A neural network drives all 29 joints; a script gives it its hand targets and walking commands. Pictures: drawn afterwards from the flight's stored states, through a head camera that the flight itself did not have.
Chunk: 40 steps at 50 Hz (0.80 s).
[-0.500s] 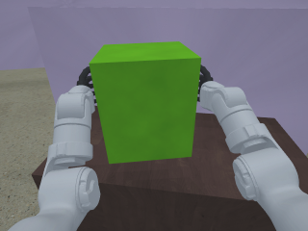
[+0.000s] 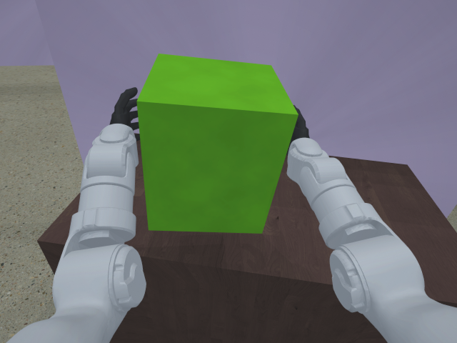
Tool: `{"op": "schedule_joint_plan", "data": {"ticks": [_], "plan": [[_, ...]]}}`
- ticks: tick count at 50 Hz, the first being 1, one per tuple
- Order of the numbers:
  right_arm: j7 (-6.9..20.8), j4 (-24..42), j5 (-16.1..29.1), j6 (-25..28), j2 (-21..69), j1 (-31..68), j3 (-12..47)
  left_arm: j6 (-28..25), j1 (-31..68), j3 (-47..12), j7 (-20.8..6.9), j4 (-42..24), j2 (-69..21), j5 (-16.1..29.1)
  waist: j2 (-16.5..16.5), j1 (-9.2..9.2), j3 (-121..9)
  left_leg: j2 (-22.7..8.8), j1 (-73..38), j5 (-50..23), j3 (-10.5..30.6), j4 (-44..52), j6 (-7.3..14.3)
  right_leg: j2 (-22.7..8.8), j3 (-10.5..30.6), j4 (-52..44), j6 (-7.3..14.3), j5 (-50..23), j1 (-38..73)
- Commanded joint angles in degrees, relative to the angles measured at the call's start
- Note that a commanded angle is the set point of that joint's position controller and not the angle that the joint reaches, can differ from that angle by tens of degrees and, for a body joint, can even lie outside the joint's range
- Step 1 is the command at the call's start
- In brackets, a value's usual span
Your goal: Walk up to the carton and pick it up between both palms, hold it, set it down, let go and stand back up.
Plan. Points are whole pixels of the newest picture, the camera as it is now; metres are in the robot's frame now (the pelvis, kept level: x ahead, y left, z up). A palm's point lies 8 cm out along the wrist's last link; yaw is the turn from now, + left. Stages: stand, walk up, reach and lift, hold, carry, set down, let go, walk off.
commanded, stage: set down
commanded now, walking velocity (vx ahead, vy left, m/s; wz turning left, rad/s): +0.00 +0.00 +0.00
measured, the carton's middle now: (211, 145) +0.42 +0.02 +0.21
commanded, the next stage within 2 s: none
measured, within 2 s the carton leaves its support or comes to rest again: neither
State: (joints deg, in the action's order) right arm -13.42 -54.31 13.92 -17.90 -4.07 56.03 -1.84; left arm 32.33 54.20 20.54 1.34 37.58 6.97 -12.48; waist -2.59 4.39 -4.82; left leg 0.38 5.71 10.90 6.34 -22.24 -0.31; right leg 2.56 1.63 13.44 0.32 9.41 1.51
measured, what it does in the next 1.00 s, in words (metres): stands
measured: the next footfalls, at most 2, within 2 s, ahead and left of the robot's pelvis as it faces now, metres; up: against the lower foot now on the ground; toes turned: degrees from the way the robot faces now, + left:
none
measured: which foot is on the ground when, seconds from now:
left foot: down 0.00-1.00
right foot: down 0.00-1.00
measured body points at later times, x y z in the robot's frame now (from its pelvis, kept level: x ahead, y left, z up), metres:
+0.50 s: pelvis +0.01 +0.00 +0.00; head -0.05 +0.03 +0.44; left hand +0.43 +0.16 +0.23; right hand +0.41 -0.14 +0.21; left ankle +0.02 +0.12 -0.75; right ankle -0.02 -0.12 -0.75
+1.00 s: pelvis +0.01 +0.00 +0.00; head -0.03 +0.03 +0.45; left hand +0.44 +0.16 +0.19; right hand +0.42 -0.14 +0.18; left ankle +0.02 +0.12 -0.75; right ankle -0.02 -0.12 -0.75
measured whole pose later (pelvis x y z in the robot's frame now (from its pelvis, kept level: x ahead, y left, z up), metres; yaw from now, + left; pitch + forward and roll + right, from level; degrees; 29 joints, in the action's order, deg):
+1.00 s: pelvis +0.01 +0.00 +0.00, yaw -1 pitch -2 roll -2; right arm -11.6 -57.9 5.1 -11.0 -1.3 52.1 -10.3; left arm 18.7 53.6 17.9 3.1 52.0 7.4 -9.3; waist -2.3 3.2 -5.0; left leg 0.2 8.7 11.4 5.1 -22.2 -0.2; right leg 2.3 1.5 14.3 0.3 10.1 -2.1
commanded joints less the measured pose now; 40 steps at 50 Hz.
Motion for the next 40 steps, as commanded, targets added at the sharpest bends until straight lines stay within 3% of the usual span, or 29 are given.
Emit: {"op": "schedule_joint_plan", "data": {"ticks": [1, 8, 22, 40], "plan": [[5.8, 30.8, 5.4, 7.8, 32.5, 59.6, 12.0, -5.5, 47.1, -27.6, -7.1, -12.9, -45.7, 11.4, 10.0, 2.79, -30.3, 1.0, -18.0, -31.7, -4.0, -3.3, -5.1, 1.7, -4.3, -0.5, -1.3, -16.2, -1.4], [5.9, 30.4, 5.2, 7.3, 33.5, 56.6, 13.1, -6.0, 45.6, -29.0, -6.0, -14.0, -46.1, 11.2, 10.9, 2.6, -29.9, 1.4, -16.6, -28.5, -3.3, -3.0, -5.3, 1.3, -4.5, 0.5, -2.0, -16.8, -1.6], [7.0, 25.3, 1.8, 7.9, 35.2, 54.5, 11.3, -8.0, 41.1, -22.0, -7.7, -4.8, -43.4, 7.5, 4.9, -0.1, -26.1, 1.9, -13.5, -24.7, -4.5, -1.0, -3.4, 1.5, -4.1, 0.9, -2.8, -19.8, 0.6], [8.2, 20.1, -3.9, 11.6, 36.5, 53.6, 5.9, -15.0, 44.6, -22.3, -7.3, 1.6, -45.4, 9.0, 7.9, 0.3, -28.6, 1.5, -14.3, -23.5, -5.4, -0.7, -5.1, 0.9, -4.5, 0.7, -2.0, -18.6, -1.7]]}}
